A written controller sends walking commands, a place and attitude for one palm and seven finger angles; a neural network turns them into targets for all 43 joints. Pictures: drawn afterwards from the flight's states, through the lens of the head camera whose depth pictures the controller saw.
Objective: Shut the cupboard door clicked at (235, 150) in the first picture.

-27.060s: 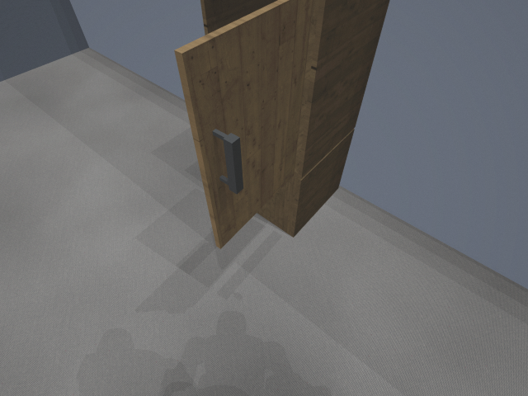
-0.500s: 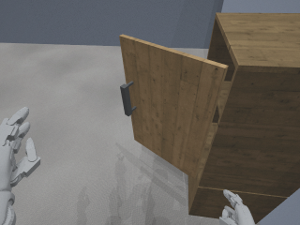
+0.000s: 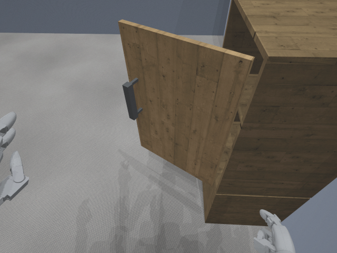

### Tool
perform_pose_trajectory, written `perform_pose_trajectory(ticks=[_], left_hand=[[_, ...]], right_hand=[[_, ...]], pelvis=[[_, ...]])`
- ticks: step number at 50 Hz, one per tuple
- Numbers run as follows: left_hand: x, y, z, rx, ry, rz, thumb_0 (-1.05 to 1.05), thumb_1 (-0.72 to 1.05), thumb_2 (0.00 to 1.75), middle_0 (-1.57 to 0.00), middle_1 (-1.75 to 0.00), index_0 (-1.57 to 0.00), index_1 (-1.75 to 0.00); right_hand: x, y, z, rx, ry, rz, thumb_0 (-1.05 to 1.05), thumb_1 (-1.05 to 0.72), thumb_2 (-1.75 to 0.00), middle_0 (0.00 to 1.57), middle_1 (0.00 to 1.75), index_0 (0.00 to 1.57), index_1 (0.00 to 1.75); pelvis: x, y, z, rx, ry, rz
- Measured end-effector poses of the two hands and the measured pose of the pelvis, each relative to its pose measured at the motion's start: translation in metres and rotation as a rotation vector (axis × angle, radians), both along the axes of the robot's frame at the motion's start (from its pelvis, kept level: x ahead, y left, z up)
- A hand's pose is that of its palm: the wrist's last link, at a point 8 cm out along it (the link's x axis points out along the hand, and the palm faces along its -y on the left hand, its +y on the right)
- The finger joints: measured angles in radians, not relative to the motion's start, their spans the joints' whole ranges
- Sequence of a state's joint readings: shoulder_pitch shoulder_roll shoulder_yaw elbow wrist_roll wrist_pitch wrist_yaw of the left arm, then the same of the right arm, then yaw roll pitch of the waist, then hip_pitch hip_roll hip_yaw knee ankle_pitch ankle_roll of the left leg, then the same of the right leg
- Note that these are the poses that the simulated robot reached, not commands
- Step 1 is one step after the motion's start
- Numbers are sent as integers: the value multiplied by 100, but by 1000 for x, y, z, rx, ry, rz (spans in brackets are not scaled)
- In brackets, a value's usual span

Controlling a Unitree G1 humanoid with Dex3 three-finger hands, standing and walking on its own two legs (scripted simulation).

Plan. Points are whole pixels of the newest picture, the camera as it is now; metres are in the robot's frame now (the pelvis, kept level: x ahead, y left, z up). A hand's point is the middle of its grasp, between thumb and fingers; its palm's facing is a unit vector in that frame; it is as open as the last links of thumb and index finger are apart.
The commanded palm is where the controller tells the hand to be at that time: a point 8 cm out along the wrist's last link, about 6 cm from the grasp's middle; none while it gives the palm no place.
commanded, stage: step back with the hand held close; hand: left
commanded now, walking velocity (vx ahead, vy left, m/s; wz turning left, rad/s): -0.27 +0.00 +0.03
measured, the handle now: (134, 99) +0.61 +0.16 +0.00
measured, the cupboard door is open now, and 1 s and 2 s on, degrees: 59 59 59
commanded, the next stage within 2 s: stop stepping back and stand still in 1.24 s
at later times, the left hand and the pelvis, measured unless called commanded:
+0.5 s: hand out of the picture +0.13 +0.29 +0.16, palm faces +0.47 -0.75 -0.46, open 7.4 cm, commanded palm +0.06 +0.32 +0.18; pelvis -0.07 +0.01 -0.02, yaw +2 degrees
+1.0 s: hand out of the picture +0.05 +0.29 +0.16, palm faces +0.51 -0.71 -0.48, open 7.4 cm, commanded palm -0.04 +0.32 +0.18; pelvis -0.13 +0.00 -0.03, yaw +8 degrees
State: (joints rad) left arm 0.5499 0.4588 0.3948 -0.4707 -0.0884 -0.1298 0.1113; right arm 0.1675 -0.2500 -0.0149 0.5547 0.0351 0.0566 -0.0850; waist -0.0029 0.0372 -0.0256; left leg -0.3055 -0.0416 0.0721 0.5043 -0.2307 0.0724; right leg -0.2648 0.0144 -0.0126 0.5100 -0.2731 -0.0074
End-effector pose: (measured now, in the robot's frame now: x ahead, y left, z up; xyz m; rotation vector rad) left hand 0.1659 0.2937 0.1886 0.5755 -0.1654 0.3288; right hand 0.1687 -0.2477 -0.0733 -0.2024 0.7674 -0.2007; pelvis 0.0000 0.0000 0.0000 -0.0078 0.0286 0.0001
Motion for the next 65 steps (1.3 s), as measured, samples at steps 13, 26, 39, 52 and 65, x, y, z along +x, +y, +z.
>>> perform_pose_trajectory(ticks=[13,26,39,52,65], left_hand=[[-49,26,-15,-14,-58,40,1,89,90,-22,-30,-21,-30],[-86,27,-8,36,-169,54,1,89,90,-21,-30,-21,-30],[-112,17,-6,54,-219,20,1,89,90,-22,-30,-21,-30],[-177,25,-5,114,-241,91,1,89,90,-22,-30,-21,-30],[-276,54,-3,-18,-344,253,1,89,90,-21,-30,-21,-30]], right_hand=[[-42,21,5,-53,-4,46,1,-90,-90,20,30,20,30],[-80,27,-12,-45,14,89,2,-90,-90,21,30,20,30],[-112,13,-13,-71,24,69,2,-90,-90,21,30,20,30],[-134,22,-27,-60,17,131,2,-90,-90,20,30,20,30],[-154,66,-2,-80,-42,271,2,-90,-90,20,30,20,30]], pelvis=[[-39,14,-7,-25,-5,14],[-72,12,-19,-35,-33,36],[-100,6,-22,-23,-24,47],[-138,0,-34,-47,-63,175],[-195,20,-24,16,-22,174]])
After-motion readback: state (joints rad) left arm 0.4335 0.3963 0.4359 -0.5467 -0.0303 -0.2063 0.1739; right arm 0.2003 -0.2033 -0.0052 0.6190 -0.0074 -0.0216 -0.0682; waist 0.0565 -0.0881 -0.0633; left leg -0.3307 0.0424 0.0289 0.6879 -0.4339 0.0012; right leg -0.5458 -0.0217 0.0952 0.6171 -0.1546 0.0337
